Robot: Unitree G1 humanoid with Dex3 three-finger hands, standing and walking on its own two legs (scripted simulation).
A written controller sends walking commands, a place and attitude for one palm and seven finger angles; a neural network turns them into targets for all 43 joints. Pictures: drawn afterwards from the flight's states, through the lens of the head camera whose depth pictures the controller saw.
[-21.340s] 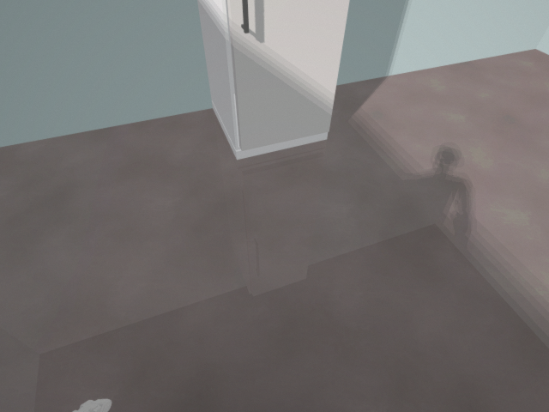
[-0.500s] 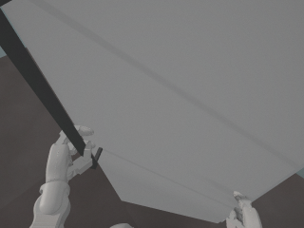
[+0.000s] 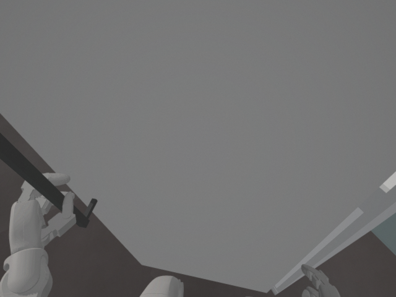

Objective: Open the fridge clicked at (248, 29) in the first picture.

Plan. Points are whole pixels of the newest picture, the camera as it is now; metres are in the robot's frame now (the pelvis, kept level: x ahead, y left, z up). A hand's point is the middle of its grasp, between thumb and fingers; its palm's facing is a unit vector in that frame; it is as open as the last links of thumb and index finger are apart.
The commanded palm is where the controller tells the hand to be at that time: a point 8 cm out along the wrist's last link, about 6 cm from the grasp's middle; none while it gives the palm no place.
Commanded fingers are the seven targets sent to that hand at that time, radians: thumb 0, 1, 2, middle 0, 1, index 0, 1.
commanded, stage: walk backward, drawing the door open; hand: left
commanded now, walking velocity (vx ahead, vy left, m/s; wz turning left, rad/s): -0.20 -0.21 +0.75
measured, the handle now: (32, 156) +0.30 +0.26 +0.19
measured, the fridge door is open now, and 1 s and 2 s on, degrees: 51 76 74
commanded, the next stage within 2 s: stop walking and hold the door back in 0.44 s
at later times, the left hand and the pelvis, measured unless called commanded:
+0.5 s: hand out of the picture +0.09 +0.22 +0.08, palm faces +0.61 -0.72 -0.34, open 5.9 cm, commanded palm +0.03 +0.24 +0.08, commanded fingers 0.00 0.90 0.90 -0.45 -1.40 -0.45 -1.40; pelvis -0.07 -0.09 +0.00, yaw +15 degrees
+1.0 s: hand out of the picture +0.05 +0.21 +0.09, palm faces +0.65 -0.72 -0.25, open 5.5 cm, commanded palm +0.03 +0.24 +0.09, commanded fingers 0.00 0.90 0.90 -0.45 -1.40 -0.45 -1.40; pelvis -0.18 -0.14 +0.01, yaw +22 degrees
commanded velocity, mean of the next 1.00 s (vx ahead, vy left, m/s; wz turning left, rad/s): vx -0.05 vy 0.02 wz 0.20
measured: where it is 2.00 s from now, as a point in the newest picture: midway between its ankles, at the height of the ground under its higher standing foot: outside the picture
